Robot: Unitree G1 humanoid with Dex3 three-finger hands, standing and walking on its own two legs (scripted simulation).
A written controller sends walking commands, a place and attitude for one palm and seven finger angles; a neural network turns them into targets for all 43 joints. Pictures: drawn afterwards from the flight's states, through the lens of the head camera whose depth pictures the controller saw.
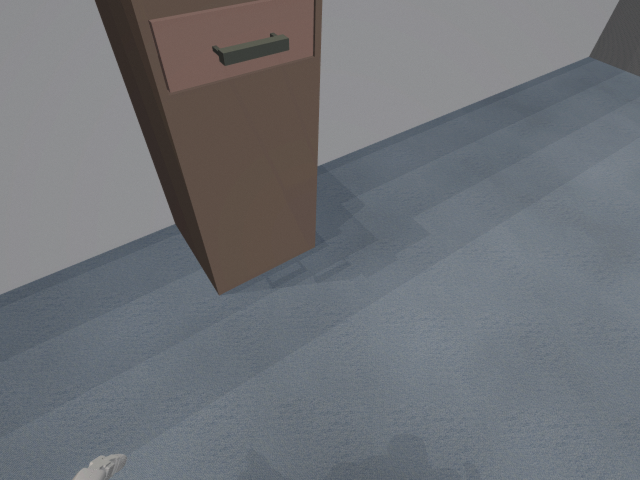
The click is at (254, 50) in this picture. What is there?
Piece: drawer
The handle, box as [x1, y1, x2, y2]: [212, 33, 288, 65]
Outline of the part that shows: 288,38 282,34 276,35 274,33 270,33 270,36 268,38 223,48 212,46 212,48 219,56 220,61 224,65 287,50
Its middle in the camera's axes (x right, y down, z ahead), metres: -0.16 -0.44 +0.88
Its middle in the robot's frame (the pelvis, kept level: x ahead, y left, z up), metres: +0.96 +0.21 +0.11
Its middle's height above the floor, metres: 0.88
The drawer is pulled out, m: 0.00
